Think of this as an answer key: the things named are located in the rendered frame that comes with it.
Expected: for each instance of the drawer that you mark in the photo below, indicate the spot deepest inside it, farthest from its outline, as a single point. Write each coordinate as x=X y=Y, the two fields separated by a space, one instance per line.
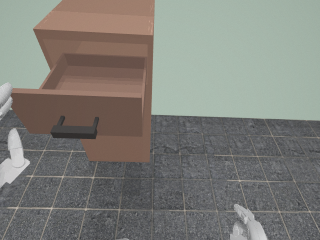
x=83 y=86

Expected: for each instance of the cabinet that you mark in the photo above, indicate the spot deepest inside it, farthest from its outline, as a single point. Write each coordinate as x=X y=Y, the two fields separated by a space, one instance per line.
x=105 y=27

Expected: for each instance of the robot right hand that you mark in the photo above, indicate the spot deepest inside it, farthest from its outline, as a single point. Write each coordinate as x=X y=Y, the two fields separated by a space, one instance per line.
x=253 y=229

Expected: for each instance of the handle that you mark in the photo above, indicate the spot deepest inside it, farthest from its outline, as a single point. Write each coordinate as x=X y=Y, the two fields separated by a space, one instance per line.
x=74 y=132

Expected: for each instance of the robot left hand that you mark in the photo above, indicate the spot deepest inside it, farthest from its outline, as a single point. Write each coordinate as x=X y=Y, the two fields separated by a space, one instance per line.
x=11 y=168

